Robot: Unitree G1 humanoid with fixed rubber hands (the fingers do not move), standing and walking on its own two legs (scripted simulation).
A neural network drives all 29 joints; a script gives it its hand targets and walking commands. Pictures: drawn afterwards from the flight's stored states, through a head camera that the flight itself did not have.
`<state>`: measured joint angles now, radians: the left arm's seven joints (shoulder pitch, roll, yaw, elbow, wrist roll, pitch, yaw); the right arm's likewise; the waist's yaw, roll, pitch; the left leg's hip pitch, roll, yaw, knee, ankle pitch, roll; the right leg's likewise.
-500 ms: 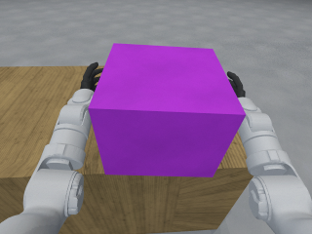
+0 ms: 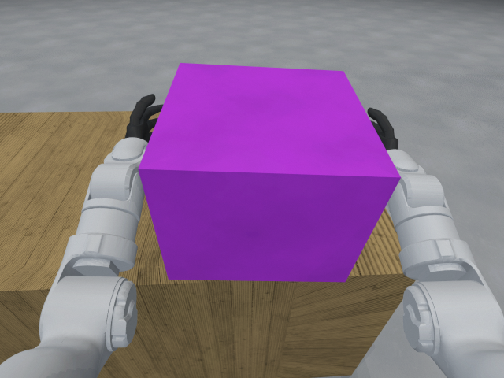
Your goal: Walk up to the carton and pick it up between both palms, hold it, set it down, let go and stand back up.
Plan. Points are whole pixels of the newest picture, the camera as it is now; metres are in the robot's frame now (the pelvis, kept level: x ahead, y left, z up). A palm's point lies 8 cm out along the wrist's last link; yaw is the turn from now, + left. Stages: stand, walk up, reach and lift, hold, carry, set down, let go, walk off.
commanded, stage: hold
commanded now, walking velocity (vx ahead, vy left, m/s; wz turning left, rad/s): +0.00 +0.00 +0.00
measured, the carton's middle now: (260, 169) +0.42 +0.01 +0.16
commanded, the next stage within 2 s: none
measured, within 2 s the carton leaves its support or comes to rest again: neither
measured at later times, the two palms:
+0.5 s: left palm (136, 142) +0.39 +0.20 +0.23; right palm (385, 154) +0.40 -0.18 +0.21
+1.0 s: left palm (128, 137) +0.38 +0.20 +0.25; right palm (392, 147) +0.38 -0.18 +0.24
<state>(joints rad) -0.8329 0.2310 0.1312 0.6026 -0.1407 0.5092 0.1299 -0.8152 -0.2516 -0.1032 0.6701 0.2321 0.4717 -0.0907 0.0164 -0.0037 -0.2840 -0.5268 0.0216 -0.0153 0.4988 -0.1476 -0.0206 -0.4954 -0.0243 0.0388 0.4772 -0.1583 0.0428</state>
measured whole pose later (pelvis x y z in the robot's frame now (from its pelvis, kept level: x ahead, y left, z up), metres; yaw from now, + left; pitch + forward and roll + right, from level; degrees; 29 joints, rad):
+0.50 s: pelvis +0.00 +0.00 +0.00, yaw +0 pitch +8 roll -1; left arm -0.84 0.22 0.15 0.60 -0.12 0.56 0.12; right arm -0.82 -0.25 -0.10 0.67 0.23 0.52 -0.09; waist 0.01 0.00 -0.29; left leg -0.50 0.02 -0.02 0.49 -0.15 -0.02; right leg -0.46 -0.02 0.04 0.46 -0.15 0.05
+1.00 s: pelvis -0.01 +0.00 +0.00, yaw +0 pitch +7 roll -1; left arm -0.84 0.22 0.16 0.55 -0.10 0.62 0.11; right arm -0.83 -0.26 -0.11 0.63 0.23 0.58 -0.10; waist 0.01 0.00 -0.29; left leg -0.46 0.02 -0.02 0.49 -0.14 -0.01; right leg -0.42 -0.02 0.04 0.44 -0.14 0.05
